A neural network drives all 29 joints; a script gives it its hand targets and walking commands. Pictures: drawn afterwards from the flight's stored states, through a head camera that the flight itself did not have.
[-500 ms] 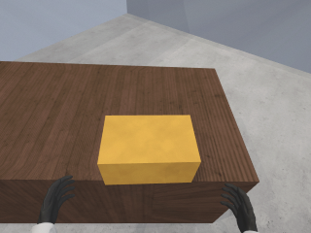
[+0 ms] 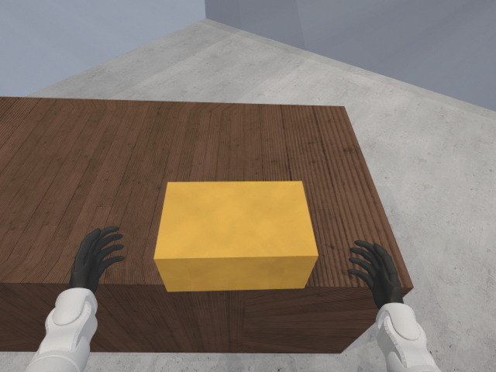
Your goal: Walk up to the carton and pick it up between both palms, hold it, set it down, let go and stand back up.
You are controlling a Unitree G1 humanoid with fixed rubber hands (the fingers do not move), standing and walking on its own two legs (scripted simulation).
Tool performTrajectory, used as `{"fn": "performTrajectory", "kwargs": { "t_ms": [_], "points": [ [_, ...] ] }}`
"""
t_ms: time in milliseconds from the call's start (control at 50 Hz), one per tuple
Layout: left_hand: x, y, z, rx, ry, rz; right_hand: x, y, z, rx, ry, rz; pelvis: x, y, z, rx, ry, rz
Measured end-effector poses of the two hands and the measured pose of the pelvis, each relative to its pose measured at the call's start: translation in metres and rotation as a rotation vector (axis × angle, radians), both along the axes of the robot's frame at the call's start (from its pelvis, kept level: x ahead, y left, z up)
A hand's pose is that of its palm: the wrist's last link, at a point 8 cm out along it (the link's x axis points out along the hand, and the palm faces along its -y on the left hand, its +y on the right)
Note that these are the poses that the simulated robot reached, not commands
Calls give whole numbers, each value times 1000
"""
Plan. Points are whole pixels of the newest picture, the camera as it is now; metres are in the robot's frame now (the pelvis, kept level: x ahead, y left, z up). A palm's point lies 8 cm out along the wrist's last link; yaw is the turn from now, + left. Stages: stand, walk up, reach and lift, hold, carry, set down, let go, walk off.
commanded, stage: reach and lift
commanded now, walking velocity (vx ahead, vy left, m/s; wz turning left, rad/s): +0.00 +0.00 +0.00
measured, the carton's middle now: (236, 235) +0.41 +0.04 -0.08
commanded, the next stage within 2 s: none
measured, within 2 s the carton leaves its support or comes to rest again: neither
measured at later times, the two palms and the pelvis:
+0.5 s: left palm (92, 223) +0.34 +0.28 +0.05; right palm (380, 235) +0.35 -0.22 +0.04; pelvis +0.00 -0.01 +0.00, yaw +1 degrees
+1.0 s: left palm (103, 185) +0.40 +0.27 +0.08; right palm (379, 195) +0.41 -0.22 +0.07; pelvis +0.00 -0.01 +0.00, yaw +0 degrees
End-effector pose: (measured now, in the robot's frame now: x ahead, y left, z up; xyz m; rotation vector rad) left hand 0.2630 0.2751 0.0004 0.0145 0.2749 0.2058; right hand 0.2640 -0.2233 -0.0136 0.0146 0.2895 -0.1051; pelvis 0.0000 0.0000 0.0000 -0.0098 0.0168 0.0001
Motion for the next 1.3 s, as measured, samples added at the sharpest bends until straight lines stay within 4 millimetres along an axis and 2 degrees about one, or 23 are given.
{"fn": "performTrajectory", "kwargs": {
  "t_ms": [380,720,940,1000,1060,1220,1300],
  "points": [
    [57,1,35,-10,-15,-15,66,4,37,7,-1,8,0,-11,4,-3,61,17],
    [111,-3,68,-13,-9,-31,114,1,69,-9,-4,7,2,-8,5,-9,137,10],
    [138,-5,79,-3,-1,-35,145,-1,84,-32,-5,9,3,-6,4,-14,200,6],
    [139,-5,75,6,7,-36,148,0,79,-40,5,7,4,-6,3,-15,213,8],
    [136,-4,62,16,22,-36,146,1,66,-46,23,6,5,-6,1,-15,228,13],
    [112,1,0,27,75,3,128,10,2,-41,71,11,1,-6,-18,-20,326,24],
    [108,4,-26,36,70,23,127,13,-23,-35,60,15,-4,-6,-34,-25,393,25]
  ]
}}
